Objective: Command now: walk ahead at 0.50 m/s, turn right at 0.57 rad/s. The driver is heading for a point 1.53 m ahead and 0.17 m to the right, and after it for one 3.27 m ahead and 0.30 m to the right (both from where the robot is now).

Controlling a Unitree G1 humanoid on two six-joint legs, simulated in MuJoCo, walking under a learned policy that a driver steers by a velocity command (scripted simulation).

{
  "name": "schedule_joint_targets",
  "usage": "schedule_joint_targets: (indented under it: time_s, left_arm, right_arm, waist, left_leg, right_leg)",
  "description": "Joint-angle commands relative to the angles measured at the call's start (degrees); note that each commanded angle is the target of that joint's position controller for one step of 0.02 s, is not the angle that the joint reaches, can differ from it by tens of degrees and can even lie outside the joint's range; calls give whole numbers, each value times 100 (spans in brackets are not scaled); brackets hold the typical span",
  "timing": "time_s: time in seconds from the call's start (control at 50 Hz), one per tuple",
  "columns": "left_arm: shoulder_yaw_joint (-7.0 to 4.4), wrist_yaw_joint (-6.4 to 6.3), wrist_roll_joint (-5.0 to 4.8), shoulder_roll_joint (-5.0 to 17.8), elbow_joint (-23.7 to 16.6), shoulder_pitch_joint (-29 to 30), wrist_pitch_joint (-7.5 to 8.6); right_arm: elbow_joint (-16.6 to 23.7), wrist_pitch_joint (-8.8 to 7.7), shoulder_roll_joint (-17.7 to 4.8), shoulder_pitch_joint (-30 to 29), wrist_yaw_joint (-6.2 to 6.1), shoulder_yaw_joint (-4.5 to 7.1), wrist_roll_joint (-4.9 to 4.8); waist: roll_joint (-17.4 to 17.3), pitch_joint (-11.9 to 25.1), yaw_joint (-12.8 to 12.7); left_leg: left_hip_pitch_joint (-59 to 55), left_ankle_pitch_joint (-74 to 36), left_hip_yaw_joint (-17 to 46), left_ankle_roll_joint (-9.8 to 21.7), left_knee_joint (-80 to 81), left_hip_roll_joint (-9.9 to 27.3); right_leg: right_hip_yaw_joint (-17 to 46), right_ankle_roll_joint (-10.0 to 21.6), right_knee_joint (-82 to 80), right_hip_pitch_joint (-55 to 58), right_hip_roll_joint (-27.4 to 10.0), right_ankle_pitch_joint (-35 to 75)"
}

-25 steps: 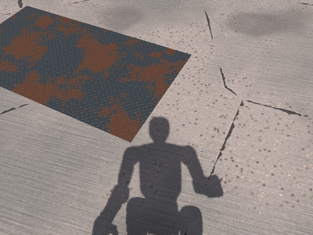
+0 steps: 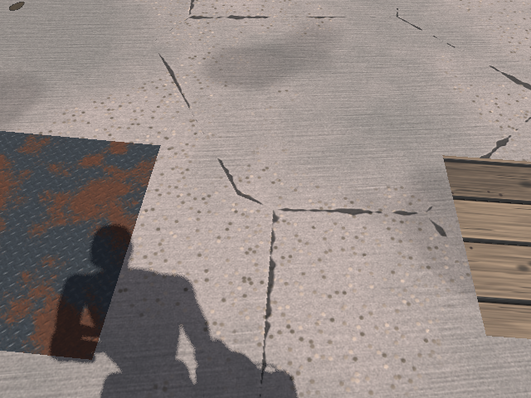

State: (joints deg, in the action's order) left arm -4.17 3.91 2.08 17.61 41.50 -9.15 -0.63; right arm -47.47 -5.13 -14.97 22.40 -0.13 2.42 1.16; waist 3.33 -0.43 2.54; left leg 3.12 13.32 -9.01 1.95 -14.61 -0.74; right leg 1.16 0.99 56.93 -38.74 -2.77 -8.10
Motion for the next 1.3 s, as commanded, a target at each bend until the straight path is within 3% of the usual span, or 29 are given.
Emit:
schedule_joint_targets:
  time_s: [0.02,0.1,0.14,0.18,0.2,0.22,0.24,0.26,0.28,0.32,0.36,0.4,0.54,0.64,0.7,0.74,0.76,0.78,0.8,0.82,0.84,0.88,0.94,1.06,1.2,1.24,1.26,1.28,1.3]
  left_arm:
    - [90,89,-13,6,-532,525,68]
    - [137,132,19,28,-791,1082,86]
    - [113,85,52,89,-825,1016,86]
    - [14,-11,91,255,-632,208,130]
    - [-89,-90,141,416,-319,-764,185]
    - [-271,-193,175,1013,-200,-1430,187]
    - [-389,-231,-43,1527,-348,-1211,142]
    - [-392,-275,-142,1409,-329,-1358,81]
    - [-313,-331,-160,1130,-207,-1134,93]
    - [-162,-370,-183,661,-164,-727,168]
    - [-77,-343,-179,471,-205,-544,280]
    - [-82,-316,-189,527,-62,-743,377]
    - [-51,-327,-208,555,323,-1538,469]
    - [-23,-410,-124,614,532,-1900,472]
    - [-24,-468,-90,728,589,-1680,481]
    - [-14,-452,-84,774,637,-1552,488]
    - [70,-438,-118,540,498,-1552,521]
    - [143,-412,-313,81,414,-2239,512]
    - [64,-444,-89,541,491,-1920,492]
    - [57,-409,-87,497,421,-1547,487]
    - [108,-371,-77,393,387,-1288,490]
    - [132,-301,0,289,401,-1268,370]
    - [170,-224,35,162,443,-1233,260]
    - [280,-173,-6,-13,44,203,272]
    - [287,-210,-40,70,-182,979,334]
    - [232,-252,-17,157,-77,604,378]
    - [178,-292,18,218,137,-30,431]
    - [77,-356,104,449,441,-998,507]
    - [-64,-441,246,1011,512,-1856,543]
  right_arm:
    - [319,-88,-669,-204,4,145,-4]
    - [128,-11,-862,123,-42,208,-2]
    - [46,63,-990,201,-75,230,11]
    - [-4,159,-1183,250,-104,263,8]
    - [50,194,-1178,191,-109,249,-12]
    - [321,177,-807,317,-65,146,-45]
    - [725,136,-567,124,15,119,-8]
    - [877,105,-910,-576,36,175,53]
    - [908,47,-741,-693,51,111,-26]
    - [804,96,-670,-509,38,88,71]
    - [652,299,-610,-159,83,74,180]
    - [655,383,-500,-258,127,60,167]
    - [999,355,-385,-1700,198,11,103]
    - [1246,282,-387,-2418,239,-17,62]
    - [1122,230,-491,-1934,200,34,50]
    - [681,158,-706,-555,61,151,72]
    - [529,115,-1074,404,-35,247,194]
    - [471,138,-1699,681,-24,416,257]
    - [454,193,-1226,329,53,319,15]
    - [518,200,-909,-221,73,240,-35]
    - [515,172,-644,-489,96,174,-6]
    - [374,111,-447,-603,71,94,-17]
    - [152,-17,-560,-337,99,117,-74]
    - [-188,-15,-580,76,121,123,-102]
    - [-508,24,-726,463,51,150,-33]
    - [-544,52,-800,334,16,165,-15]
    - [-573,77,-796,294,11,157,-33]
    - [-549,80,-694,291,13,112,-56]
    - [-270,60,-268,413,37,-11,-169]
  waist:
    - [-843,-288,-82]
    - [-830,-440,76]
    - [-903,-316,2]
    - [-958,252,-379]
    - [-713,814,-829]
    - [95,1518,-998]
    - [1043,1946,-716]
    - [142,1577,-1028]
    - [-64,834,-790]
    - [-317,150,-260]
    - [-217,251,-33]
    - [-188,193,-33]
    - [-32,-210,-547]
    - [-16,-408,-756]
    - [76,-305,-419]
    - [-97,472,219]
    - [-509,1186,587]
    - [-1900,1791,288]
    - [-1150,1407,194]
    - [-745,584,-16]
    - [-460,243,-81]
    - [-710,-15,-333]
    - [-760,-17,-407]
    - [-707,-369,-140]
    - [-757,-431,17]
    - [-775,-267,-207]
    - [-655,47,-499]
    - [-409,641,-871]
    - [471,1499,-1063]
  left_leg:
    - [32,-1965,424,590,565,1401]
    - [-416,-2500,68,466,336,1575]
    - [-697,-4009,-182,372,-264,1607]
    - [-767,-5472,-384,320,-1769,1602]
    - [-164,-4848,-519,184,-3107,1476]
    - [1580,-2339,-533,-40,-4950,1191]
    - [3533,1760,163,-340,-6654,28]
    - [4135,1340,1021,-306,-6826,259]
    - [4179,850,1044,-263,-6503,523]
    - [3424,657,1082,-292,-5482,812]
    - [2892,603,991,-358,-5175,804]
    - [2932,263,886,-401,-4792,778]
    - [3590,-1269,805,-342,-2989,702]
    - [3546,-1176,697,-113,-2144,432]
    - [2519,-582,612,163,-1682,111]
    - [663,-565,523,431,-1226,-127]
    - [-796,-43,1636,731,-1157,944]
    - [-2068,182,4455,1537,-668,2492]
    - [-1592,212,5025,1498,-243,2365]
    - [-814,180,3999,1407,-199,2184]
    - [-266,-275,3369,1278,-29,1905]
    - [396,-899,2493,995,253,1420]
    - [538,-1541,2027,1061,513,1280]
    - [342,-1745,1358,963,844,973]
    - [-452,-2624,1306,829,381,1326]
    - [-624,-3633,1241,722,-197,1358]
    - [-501,-4154,1146,634,-1009,1200]
    - [134,-3650,981,523,-2173,919]
    - [1623,-1388,682,333,-4096,395]
  right_leg:
    - [-173,28,-843,-98,-91,615]
    - [-625,320,-1785,266,27,249]
    - [-875,541,-2059,702,312,-307]
    - [-1009,827,-2316,1760,787,-805]
    - [-840,1013,-2742,3093,893,-562]
    - [975,1432,-2953,4873,-408,-1539]
    - [4129,2108,-3780,5841,-1749,-1022]
    - [3706,2090,-3961,5659,-1625,-216]
    - [2841,1991,-3920,4946,-1492,450]
    - [1905,1575,-4081,3536,-860,1479]
    - [1476,1515,-4257,3042,-614,1895]
    - [1254,1496,-4464,2887,-493,1914]
    - [1061,1103,-4665,3601,-446,1935]
    - [1132,1076,-4449,4255,-681,2328]
    - [1015,882,-3954,4273,-748,3644]
    - [671,693,-2298,3981,-417,4491]
    - [500,598,-750,2992,-156,2913]
    - [18,313,1371,1108,995,-1176]
    - [572,405,1831,560,842,-1912]
    - [589,404,1764,416,539,-1483]
    - [498,394,1471,497,329,-1205]
    - [323,303,956,847,60,-1043]
    - [105,159,635,849,-32,-791]
    - [-270,-74,-1091,308,-258,412]
    - [-425,189,-2354,735,-12,358]
    - [-494,371,-2630,1342,198,-95]
    - [-550,483,-2983,2212,368,-58]
    - [-254,666,-3114,3597,120,-35]
    - [1692,1054,-3343,5215,-1522,-776]
